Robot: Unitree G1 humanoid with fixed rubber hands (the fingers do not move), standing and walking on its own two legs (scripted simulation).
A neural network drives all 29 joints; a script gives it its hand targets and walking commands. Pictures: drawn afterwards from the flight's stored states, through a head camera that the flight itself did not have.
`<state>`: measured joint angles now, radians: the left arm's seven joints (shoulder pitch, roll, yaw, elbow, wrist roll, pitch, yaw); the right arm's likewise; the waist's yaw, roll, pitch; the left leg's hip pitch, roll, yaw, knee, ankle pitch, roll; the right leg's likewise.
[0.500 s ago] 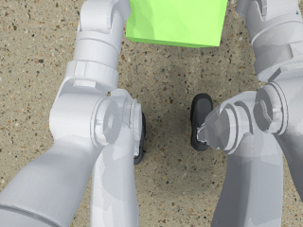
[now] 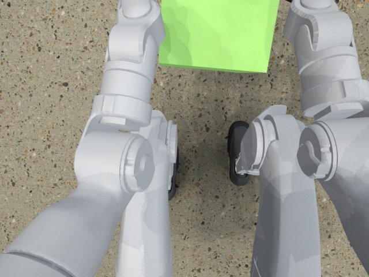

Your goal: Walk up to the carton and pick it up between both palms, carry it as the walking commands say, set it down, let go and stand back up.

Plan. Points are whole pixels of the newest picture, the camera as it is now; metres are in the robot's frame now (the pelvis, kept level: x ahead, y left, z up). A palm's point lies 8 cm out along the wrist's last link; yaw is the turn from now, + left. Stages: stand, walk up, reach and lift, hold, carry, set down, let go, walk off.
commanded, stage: reach and lift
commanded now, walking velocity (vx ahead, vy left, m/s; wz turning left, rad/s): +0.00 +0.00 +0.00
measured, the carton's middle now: (211, 17) +0.54 -0.01 -0.17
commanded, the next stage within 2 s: none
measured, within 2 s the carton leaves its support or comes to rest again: neither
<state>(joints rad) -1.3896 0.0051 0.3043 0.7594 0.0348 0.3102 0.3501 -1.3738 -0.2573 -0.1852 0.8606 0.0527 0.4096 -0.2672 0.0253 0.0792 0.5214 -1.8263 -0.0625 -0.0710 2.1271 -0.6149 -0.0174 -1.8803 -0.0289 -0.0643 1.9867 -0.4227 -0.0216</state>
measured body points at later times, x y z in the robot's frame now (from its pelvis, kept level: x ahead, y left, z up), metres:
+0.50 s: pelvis +0.00 +0.00 +0.05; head +0.29 +0.00 +0.38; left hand +0.53 +0.12 +0.00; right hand +0.54 -0.15 -0.03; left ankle +0.13 +0.12 -0.39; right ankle +0.18 -0.12 -0.39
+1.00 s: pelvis +0.02 +0.00 +0.10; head +0.26 +0.00 +0.48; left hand +0.52 +0.12 +0.08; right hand +0.52 -0.15 +0.06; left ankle +0.13 +0.12 -0.39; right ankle +0.18 -0.11 -0.39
